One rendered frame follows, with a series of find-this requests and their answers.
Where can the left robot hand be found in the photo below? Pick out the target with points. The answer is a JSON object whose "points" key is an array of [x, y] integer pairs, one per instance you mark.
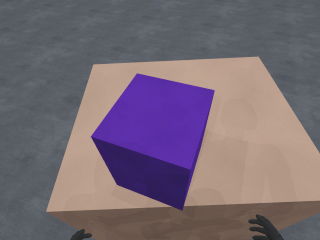
{"points": [[80, 235]]}

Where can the carton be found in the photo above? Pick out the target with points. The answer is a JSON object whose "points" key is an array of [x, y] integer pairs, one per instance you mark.
{"points": [[151, 138]]}

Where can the right robot hand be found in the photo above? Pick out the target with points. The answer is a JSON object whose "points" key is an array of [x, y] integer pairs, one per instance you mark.
{"points": [[269, 230]]}

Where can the pedestal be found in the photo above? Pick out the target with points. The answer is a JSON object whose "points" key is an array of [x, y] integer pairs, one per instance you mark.
{"points": [[255, 159]]}

